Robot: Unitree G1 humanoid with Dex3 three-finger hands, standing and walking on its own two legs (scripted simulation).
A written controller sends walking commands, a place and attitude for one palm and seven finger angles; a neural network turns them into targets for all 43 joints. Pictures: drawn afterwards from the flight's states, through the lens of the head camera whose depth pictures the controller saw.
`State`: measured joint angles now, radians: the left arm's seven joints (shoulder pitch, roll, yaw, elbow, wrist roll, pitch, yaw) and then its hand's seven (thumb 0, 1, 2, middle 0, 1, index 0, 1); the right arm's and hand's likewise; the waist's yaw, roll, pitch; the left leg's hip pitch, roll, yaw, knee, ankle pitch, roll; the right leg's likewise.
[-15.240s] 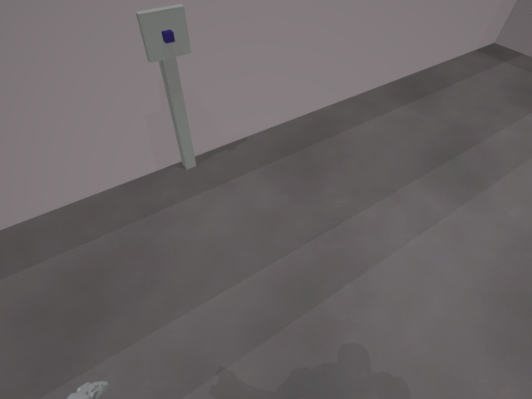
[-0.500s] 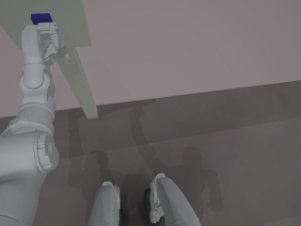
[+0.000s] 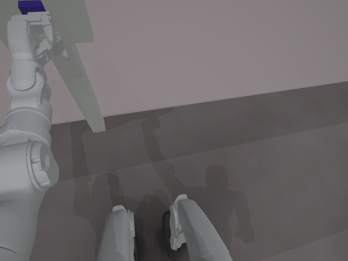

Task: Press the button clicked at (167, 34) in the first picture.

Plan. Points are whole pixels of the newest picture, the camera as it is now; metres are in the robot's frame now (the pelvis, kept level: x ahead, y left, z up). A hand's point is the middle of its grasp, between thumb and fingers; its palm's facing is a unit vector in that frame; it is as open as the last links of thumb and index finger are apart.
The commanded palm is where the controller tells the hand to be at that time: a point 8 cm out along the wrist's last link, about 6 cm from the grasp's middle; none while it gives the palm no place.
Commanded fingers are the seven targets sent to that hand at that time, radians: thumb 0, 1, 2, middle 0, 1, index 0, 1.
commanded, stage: pull the fist back off the button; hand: left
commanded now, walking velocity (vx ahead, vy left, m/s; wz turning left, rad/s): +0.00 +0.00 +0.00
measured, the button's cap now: (34, 8) +0.61 +0.21 +0.10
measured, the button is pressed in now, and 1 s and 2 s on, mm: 12 0 0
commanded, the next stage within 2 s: draw the hand back to the body in 0.86 s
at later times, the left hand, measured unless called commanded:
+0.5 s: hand (63, 59) +0.53 +0.17 +0.06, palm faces +0.10 -0.99 +0.00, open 3.2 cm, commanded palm +0.49 +0.20 +0.06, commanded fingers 0.00 0.90 0.90 -1.30 -1.50 -1.30 -1.50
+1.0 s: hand (62, 83) +0.47 +0.16 +0.06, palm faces +0.09 -1.00 -0.01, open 3.1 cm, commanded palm +0.43 +0.21 +0.07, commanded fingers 0.00 0.90 0.90 -1.30 -1.50 -1.30 -1.50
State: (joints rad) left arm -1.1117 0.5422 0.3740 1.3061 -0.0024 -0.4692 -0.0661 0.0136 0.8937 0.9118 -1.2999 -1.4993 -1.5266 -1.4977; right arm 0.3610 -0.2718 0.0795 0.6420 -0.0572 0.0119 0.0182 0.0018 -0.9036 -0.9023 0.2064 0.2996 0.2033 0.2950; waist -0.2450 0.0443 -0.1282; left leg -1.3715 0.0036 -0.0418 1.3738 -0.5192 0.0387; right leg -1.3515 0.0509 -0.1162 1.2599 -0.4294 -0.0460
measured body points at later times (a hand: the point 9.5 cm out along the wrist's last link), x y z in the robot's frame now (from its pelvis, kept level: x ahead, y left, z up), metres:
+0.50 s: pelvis +0.04 +0.01 +0.03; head +0.19 +0.03 +0.45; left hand +0.52 +0.22 +0.06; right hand +0.07 -0.25 -0.09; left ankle +0.05 +0.09 -0.60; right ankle +0.08 -0.10 -0.60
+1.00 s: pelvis +0.06 +0.00 +0.04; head +0.18 +0.02 +0.47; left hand +0.46 +0.22 +0.06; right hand +0.18 -0.25 -0.08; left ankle +0.05 +0.09 -0.60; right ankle +0.08 -0.10 -0.60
